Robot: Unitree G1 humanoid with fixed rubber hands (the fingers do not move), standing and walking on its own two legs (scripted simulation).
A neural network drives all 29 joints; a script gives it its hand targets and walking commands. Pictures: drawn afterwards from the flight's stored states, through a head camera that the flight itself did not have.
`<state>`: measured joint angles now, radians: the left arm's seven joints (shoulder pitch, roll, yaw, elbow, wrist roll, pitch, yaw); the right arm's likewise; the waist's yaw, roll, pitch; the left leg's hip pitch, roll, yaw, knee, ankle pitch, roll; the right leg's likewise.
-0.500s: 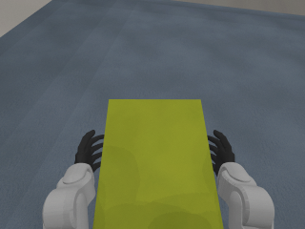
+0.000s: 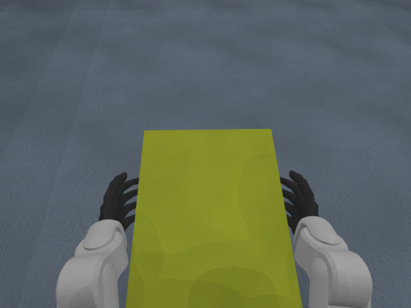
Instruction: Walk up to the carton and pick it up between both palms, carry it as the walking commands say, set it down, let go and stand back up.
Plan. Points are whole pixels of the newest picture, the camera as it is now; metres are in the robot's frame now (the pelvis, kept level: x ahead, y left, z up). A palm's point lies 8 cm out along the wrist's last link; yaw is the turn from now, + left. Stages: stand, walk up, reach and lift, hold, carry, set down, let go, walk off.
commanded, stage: carry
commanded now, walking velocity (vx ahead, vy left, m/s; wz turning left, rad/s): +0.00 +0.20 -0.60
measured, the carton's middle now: (208, 226) +0.26 +0.00 +0.01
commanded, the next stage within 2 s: none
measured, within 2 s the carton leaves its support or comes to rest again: neither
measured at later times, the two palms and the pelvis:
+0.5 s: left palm (108, 222) +0.24 +0.17 +0.08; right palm (295, 298) +0.13 -0.12 +0.07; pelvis -0.03 +0.11 +0.00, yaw -19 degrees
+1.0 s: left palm (64, 219) +0.23 +0.23 +0.09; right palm (253, 302) +0.12 -0.05 +0.09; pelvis -0.04 +0.17 +0.00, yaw -21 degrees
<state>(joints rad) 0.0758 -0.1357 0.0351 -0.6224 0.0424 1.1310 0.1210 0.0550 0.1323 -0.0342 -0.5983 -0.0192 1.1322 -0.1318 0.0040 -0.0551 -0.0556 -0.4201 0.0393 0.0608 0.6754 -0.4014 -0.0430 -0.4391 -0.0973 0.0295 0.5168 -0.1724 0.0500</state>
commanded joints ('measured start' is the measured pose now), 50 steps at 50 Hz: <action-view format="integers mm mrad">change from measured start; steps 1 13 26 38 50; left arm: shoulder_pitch -321 -391 -360 -441 -464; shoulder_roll -732 -768 -832 -786 -794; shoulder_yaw -658 -665 -623 -678 -626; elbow -126 -84 -89 -50 -9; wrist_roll -280 -297 -261 -287 -266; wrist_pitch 19 33 -3 52 52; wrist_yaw -111 -110 -114 -112 -110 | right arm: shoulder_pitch -287 -317 -418 -337 -442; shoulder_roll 786 777 850 751 773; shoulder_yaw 654 620 716 567 614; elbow -85 -89 -133 -17 -57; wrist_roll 259 235 321 212 253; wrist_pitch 11 5 -1 37 48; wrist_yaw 101 103 132 120 130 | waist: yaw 4 -15 4 -6 -3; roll -106 224 -84 180 76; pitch -305 -225 -219 -194 -152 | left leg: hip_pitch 265 304 -5 174 161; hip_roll -22 277 45 216 161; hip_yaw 90 26 44 -59 -28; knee -319 -243 78 -377 -374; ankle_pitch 82 515 -3 186 36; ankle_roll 17 235 -4 75 63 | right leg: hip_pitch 113 -79 225 155 186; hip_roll -91 61 -167 -7 -45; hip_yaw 84 -173 44 -119 -73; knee -18 353 -124 -14 -123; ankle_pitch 150 -311 296 -77 -78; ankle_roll -88 -30 -168 7 -25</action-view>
